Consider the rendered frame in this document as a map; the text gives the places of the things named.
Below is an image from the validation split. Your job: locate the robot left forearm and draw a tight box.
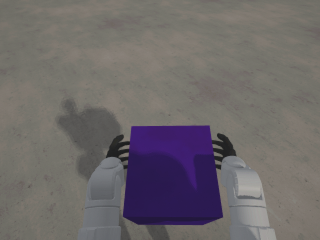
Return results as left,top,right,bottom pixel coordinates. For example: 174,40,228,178
77,157,125,240

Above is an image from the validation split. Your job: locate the left robot hand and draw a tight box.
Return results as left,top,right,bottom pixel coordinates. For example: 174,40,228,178
106,134,130,169

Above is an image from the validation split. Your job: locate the carton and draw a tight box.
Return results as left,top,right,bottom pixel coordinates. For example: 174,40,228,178
123,125,223,225

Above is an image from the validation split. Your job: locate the robot right forearm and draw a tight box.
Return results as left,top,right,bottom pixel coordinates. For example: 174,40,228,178
220,155,277,240

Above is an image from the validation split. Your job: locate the right robot hand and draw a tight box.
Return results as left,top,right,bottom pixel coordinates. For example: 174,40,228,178
212,133,237,170

